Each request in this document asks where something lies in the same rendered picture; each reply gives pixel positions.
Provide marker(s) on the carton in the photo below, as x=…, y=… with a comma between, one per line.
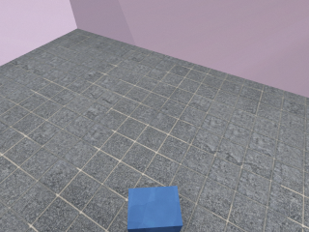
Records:
x=154, y=209

